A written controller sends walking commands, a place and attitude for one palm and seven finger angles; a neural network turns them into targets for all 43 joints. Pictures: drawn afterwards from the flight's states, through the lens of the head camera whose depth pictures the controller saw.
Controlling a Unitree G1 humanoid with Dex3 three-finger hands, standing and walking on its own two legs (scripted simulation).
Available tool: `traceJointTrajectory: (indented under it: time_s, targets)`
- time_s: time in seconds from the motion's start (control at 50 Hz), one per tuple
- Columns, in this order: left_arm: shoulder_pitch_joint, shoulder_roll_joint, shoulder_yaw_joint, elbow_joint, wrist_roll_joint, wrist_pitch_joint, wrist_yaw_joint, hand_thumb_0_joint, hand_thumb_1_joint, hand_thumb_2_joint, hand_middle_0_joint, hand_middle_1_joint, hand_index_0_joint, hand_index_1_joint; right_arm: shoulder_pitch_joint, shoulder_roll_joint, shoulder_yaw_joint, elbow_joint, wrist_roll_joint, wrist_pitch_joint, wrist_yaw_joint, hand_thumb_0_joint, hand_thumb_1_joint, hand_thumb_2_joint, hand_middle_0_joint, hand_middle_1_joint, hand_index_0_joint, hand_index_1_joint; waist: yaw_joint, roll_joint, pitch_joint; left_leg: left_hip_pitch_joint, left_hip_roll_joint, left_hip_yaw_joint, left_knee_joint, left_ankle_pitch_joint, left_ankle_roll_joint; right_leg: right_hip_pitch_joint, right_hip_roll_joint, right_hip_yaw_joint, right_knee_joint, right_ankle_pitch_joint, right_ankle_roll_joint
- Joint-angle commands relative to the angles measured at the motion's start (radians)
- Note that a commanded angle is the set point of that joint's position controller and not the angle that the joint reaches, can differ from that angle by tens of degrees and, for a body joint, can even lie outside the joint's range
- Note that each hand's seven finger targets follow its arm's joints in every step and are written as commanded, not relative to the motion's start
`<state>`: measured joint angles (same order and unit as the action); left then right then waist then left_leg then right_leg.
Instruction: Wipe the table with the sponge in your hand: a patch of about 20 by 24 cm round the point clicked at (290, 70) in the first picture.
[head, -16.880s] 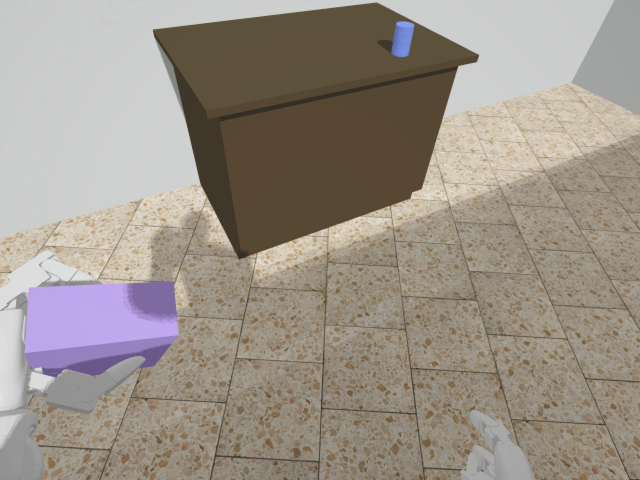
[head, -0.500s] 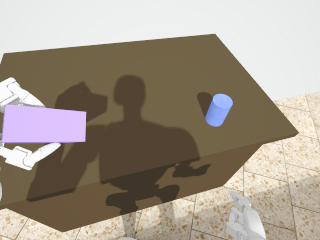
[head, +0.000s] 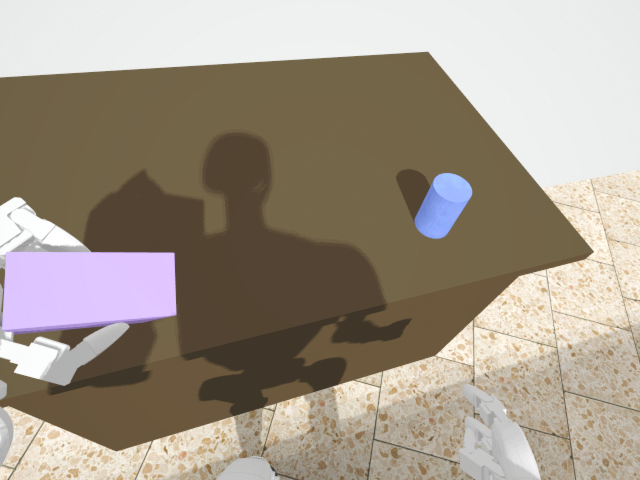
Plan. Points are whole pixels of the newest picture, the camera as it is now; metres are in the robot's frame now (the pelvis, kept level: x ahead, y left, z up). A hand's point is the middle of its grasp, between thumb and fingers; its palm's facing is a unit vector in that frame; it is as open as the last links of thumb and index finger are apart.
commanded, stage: come to a stop and stand still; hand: left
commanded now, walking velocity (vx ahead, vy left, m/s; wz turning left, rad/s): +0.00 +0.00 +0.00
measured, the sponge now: (112, 294) +0.24 +0.23 +0.14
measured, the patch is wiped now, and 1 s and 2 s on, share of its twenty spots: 0.00 0.00 0.00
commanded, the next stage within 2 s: look again from close up in 0.24 s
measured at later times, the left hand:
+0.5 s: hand (74, 316) +0.21 +0.24 +0.15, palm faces +0.36 -0.87 -0.35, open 9.5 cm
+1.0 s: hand (96, 326) +0.21 +0.23 +0.15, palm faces +0.27 -0.77 -0.58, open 9.5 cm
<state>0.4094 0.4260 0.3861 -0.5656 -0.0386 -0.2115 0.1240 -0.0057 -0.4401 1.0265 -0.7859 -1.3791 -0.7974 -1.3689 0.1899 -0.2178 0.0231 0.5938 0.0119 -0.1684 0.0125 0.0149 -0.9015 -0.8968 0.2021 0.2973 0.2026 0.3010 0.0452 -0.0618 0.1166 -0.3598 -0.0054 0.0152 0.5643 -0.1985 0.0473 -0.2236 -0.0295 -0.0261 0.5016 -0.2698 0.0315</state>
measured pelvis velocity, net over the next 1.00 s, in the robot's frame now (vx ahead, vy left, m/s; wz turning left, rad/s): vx -0.02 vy -0.02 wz -0.01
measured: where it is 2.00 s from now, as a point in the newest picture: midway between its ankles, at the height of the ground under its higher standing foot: outside the picture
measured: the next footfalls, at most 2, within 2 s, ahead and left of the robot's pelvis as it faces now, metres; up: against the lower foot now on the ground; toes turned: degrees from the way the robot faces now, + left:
none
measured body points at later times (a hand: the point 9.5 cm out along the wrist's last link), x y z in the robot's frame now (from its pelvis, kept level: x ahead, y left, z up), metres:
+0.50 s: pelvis -0.01 +0.00 +0.00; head +0.00 +0.03 +0.45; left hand +0.19 +0.29 +0.17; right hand +0.16 -0.23 -0.06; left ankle +0.06 +0.08 -0.73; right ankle +0.00 -0.16 -0.73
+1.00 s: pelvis -0.02 -0.02 +0.00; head -0.03 -0.04 +0.45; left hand +0.19 +0.26 +0.18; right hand +0.19 -0.22 -0.07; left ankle +0.06 +0.08 -0.73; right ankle +0.00 -0.16 -0.73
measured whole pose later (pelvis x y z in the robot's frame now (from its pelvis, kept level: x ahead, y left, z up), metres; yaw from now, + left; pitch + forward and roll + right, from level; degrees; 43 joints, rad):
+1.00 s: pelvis -0.02 -0.02 +0.00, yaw -1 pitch -3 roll +0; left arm 0.35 0.44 0.29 -0.41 0.08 0.08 0.00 0.00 -0.44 1.03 -0.78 -1.38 -0.79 -1.38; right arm 0.13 -0.22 0.07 0.58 -0.01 -0.11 -0.01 0.01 -0.90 -0.90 0.21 0.30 0.21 0.30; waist 0.04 0.05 0.03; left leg -0.32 0.00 0.03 0.55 -0.17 0.02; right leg -0.23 -0.03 -0.01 0.58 -0.29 0.02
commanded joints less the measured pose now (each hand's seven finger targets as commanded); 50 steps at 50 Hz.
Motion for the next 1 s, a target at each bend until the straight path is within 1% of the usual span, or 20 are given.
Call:
traceJointTrajectory:
  time_s: [0.0,0.04,0.08,0.16,0.28,0.3,0.32,0.46,0.68,0.7,0.72,0.74,0.76,0.78,0.8,0.82,0.88,0.9,0.94,0.98]
  targets:
    - [-0.019,0.122,0.101,-0.155,0.01,-0.043,0.009,0.0,0.1,1.3,-1.2,-1.6,-1.2,-1.6,-0.056,-0.163,-0.064,-0.164,0.004,-0.039,-0.017,0.0,-0.9,-0.9,0.2,0.3,0.2,0.3,-0.023,0.195,-0.223,0.156,0.147,-0.15,-0.171,-0.067,-0.007,-0.024,0.001,-0.004,-0.079,0.045,-0.041]
    - [-0.052,0.09,0.089,-0.104,0.009,-0.032,0.005,0.0,0.1,1.3,-1.2,-1.6,-1.2,-1.6,-0.056,-0.152,-0.06,-0.169,0.005,-0.018,-0.025,0.0,-0.9,-0.9,0.2,0.3,0.2,0.3,-0.034,0.091,-0.187,0.101,0.132,-0.144,-0.167,-0.192,-0.018,-0.016,-0.006,0.011,-0.117,0.055,-0.048]
    - [-0.063,0.085,0.089,-0.064,0.008,-0.022,-0.002,0.0,0.1,1.3,-1.2,-1.6,-1.2,-1.6,-0.065,-0.145,-0.057,-0.179,0.006,-0.005,-0.03,0.0,-0.9,-0.9,0.2,0.3,0.2,0.3,-0.038,0.076,-0.168,0.087,0.116,-0.126,-0.165,-0.297,-0.022,-0.044,-0.011,0.027,-0.127,0.007,-0.056]
    - [-0.109,0.076,0.066,-0.105,0.014,-0.012,-0.006,0.0,0.1,1.3,-1.2,-1.6,-1.2,-1.6,-0.091,-0.137,-0.045,-0.2,0.005,-0.001,-0.036,0.0,-0.9,-0.9,0.2,0.3,0.2,0.3,-0.031,0.174,-0.177,0.081,0.134,-0.159,-0.236,-0.359,-0.009,-0.023,0.013,0.016,-0.093,0.003,-0.043]
    - [-0.133,0.078,0.039,-0.179,0.018,0.002,-0.005,0.0,0.1,1.3,-1.2,-1.6,-1.2,-1.6,-0.093,-0.128,-0.034,-0.202,0.005,-0.018,-0.037,0.0,-0.9,-0.9,0.2,0.3,0.2,0.3,-0.026,0.111,-0.204,0.085,0.099,-0.095,-0.151,-0.266,-0.009,0.015,-0.021,0.049,-0.141,0.067,-0.065]
    - [-0.121,0.122,0.072,-0.175,0.017,0.006,-0.001,0.0,0.1,1.3,-1.2,-1.6,-1.2,-1.6,-0.094,-0.136,-0.038,-0.199,0.006,-0.017,-0.038,0.0,-0.9,-0.9,0.2,0.3,0.2,0.3,-0.027,0.115,-0.208,0.101,0.097,-0.093,-0.151,-0.249,-0.013,0.008,-0.027,0.055,-0.135,0.069,-0.066]
    - [-0.121,0.075,0.04,-0.177,0.016,0.006,-0.002,0.0,0.1,1.3,-1.2,-1.6,-1.2,-1.6,-0.093,-0.127,-0.036,-0.197,0.006,-0.017,-0.038,0.0,-0.9,-0.9,0.2,0.3,0.2,0.3,-0.029,0.141,-0.206,0.098,0.095,-0.088,-0.141,-0.24,-0.012,0.009,-0.028,0.053,-0.131,0.073,-0.068]
    - [-0.096,0.092,0.071,-0.149,0.013,-0.005,0.002,0.0,0.1,1.3,-1.2,-1.6,-1.2,-1.6,-0.091,-0.136,-0.045,-0.192,0.009,-0.018,-0.042,0.0,-0.9,-0.9,0.2,0.3,0.2,0.3,-0.026,0.203,-0.182,0.082,0.111,-0.136,-0.186,-0.29,-0.007,-0.003,0.002,0.031,-0.1,0.039,-0.059]
    - [-0.056,0.072,0.052,-0.124,0.007,-0.006,-0.006,0.0,0.1,1.3,-1.2,-1.6,-1.2,-1.6,-0.082,-0.138,-0.049,-0.183,0.012,-0.018,-0.04,0.0,-0.9,-0.9,0.2,0.3,0.2,0.3,-0.03,0.121,-0.184,0.109,0.107,-0.117,-0.159,-0.198,-0.01,0.017,-0.012,0.042,-0.126,0.096,-0.059]
    - [-1.027,0.949,0.39,-0.529,0.039,-0.2,0.021,0.0,0.1,1.3,-1.2,-1.6,-1.2,-1.6,0.017,-0.173,0.091,-0.277,0.085,0.0,-0.121,0.0,-0.9,-0.9,0.2,0.3,0.2,0.3,-0.095,0.312,-0.181,-0.044,0.049,-0.102,-0.167,-0.193,0.011,0.06,0.024,0.053,-0.07,-0.018,0.025]
    - [-0.568,0.367,0.245,0.149,0.155,0.02,-0.029,0.0,0.1,1.3,-1.2,-1.6,-1.2,-1.6,-0.077,-0.117,-0.06,-0.143,-0.059,-0.044,-0.082,0.0,-0.9,-0.9,0.2,0.3,0.2,0.3,0.035,0.295,-0.373,0.246,0.065,-0.049,-0.134,0.176,-0.047,0.011,0.029,-0.029,0.033,0.099,-0.085]
    - [-0.42,0.217,0.093,0.071,0.112,0.06,-0.036,0.0,0.1,1.3,-1.2,-1.6,-1.2,-1.6,-0.092,-0.117,-0.03,-0.168,-0.06,-0.063,-0.017,0.0,-0.9,-0.9,0.2,0.3,0.2,0.3,-0.04,0.213,-0.286,0.261,0.053,-0.087,-0.126,0.301,-0.097,-0.093,0.089,-0.081,-0.004,0.102,-0.07]
    - [-0.332,0.243,0.15,0.015,0.099,0.078,-0.039,0.0,0.1,1.3,-1.2,-1.6,-1.2,-1.6,-0.059,-0.176,-0.059,-0.134,-0.065,-0.051,-0.012,0.0,-0.9,-0.9,0.2,0.3,0.2,0.3,-0.007,0.248,-0.394,0.359,0.082,-0.09,-0.111,0.316,-0.099,-0.11,0.079,-0.073,0.025,0.114,-0.064]
    - [-0.274,0.119,0.057,-0.001,0.043,0.121,-0.073,0.0,0.1,1.3,-1.2,-1.6,-1.2,-1.6,-0.101,-0.14,-0.05,-0.158,-0.043,-0.049,-0.021,0.0,-0.9,-0.9,0.2,0.3,0.2,0.3,0.03,0.3,-0.406,0.386,0.069,-0.087,-0.121,0.269,-0.099,-0.101,0.065,-0.069,0.018,0.104,-0.061]
    - [-0.168,0.05,0.012,0.038,-0.002,0.173,-0.095,0.0,0.1,1.3,-1.2,-1.6,-1.2,-1.6,-0.125,-0.13,-0.042,-0.142,-0.019,-0.049,-0.02,0.0,-0.9,-0.9,0.2,0.3,0.2,0.3,0.03,0.275,-0.386,0.385,0.076,-0.088,-0.135,0.207,-0.096,-0.101,0.071,-0.072,0.018,0.074,-0.058]
    - [-0.106,0.066,0.017,-0.005,-0.026,0.208,-0.115,0.0,0.1,1.3,-1.2,-1.6,-1.2,-1.6,-0.143,-0.148,-0.043,-0.14,-0.016,-0.046,-0.018,0.0,-0.9,-0.9,0.2,0.3,0.2,0.3,0.061,0.256,-0.346,0.325,0.068,-0.066,-0.144,0.093,-0.085,-0.073,0.054,-0.082,-0.008,0.101,-0.06]
    - [-0.126,0.154,-0.002,-0.008,0.055,0.277,-0.132,0.0,0.1,1.3,-1.2,-1.6,-1.2,-1.6,-0.186,-0.154,-0.019,-0.163,-0.001,-0.012,-0.022,0.0,-0.9,-0.9,0.2,0.3,0.2,0.3,0.025,0.127,-0.166,0.141,0.043,-0.062,-0.187,-0.162,-0.054,-0.091,0.054,-0.09,-0.019,0.036,-0.055]
    - [-0.155,0.239,0.051,-0.045,0.1,0.277,-0.115,0.0,0.1,1.3,-1.2,-1.6,-1.2,-1.6,-0.201,-0.155,-0.019,-0.171,0.008,0.002,-0.027,0.0,-0.9,-0.9,0.2,0.3,0.2,0.3,0.021,0.135,-0.155,0.127,0.04,-0.053,-0.193,-0.199,-0.047,-0.093,0.058,-0.079,-0.022,0.009,-0.056]
    - [-0.216,0.271,0.08,-0.054,0.161,0.237,-0.076,0.0,0.1,1.3,-1.2,-1.6,-1.2,-1.6,-0.22,-0.138,-0.012,-0.187,-0.017,0.015,-0.04,0.0,-0.9,-0.9,0.2,0.3,0.2,0.3,0.0,0.081,-0.13,0.095,0.035,-0.066,-0.186,-0.281,-0.039,-0.131,0.062,-0.078,-0.002,-0.077,-0.049]
    - [-0.269,0.293,0.133,-0.065,0.164,0.173,-0.036,0.0,0.1,1.3,-1.2,-1.6,-1.2,-1.6,-0.228,-0.129,-0.02,-0.172,-0.031,0.021,-0.059,0.0,-0.9,-0.9,0.2,0.3,0.2,0.3,-0.005,0.046,-0.164,0.094,0.025,-0.061,-0.143,-0.308,-0.036,-0.166,0.063,-0.069,0.007,-0.133,-0.04]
